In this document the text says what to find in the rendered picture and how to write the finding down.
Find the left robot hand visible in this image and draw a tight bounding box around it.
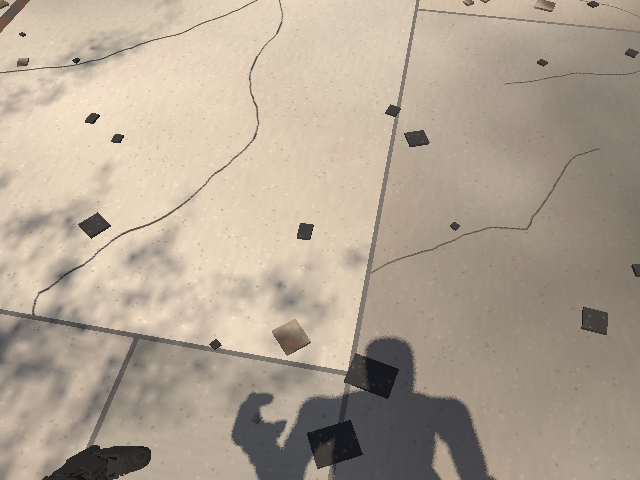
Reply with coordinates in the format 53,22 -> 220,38
42,445 -> 151,480

